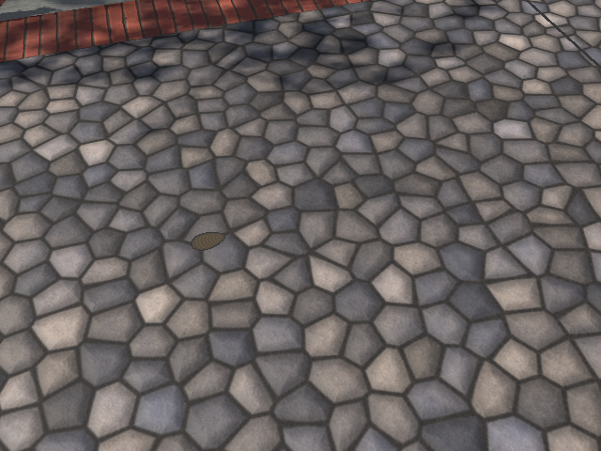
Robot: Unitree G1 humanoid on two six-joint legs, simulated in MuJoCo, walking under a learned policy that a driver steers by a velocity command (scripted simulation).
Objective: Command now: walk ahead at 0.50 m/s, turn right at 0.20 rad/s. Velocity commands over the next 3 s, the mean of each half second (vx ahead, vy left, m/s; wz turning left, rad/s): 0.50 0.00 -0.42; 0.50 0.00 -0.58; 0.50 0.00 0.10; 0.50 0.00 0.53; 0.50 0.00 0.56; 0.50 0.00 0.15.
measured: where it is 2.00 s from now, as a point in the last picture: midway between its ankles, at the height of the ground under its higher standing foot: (461, 253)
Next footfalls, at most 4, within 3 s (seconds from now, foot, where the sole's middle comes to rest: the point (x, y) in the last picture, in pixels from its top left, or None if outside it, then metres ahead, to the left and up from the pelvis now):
0.16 left None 0.28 0.15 -0.78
0.68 right None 0.49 -0.17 -0.78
1.20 left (401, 318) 0.84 -0.15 -0.78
1.70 right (512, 274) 0.99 -0.45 -0.78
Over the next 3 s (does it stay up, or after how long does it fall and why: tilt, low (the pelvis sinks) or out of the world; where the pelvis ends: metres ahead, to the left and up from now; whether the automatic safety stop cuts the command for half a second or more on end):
stays up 1.59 -0.32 0.00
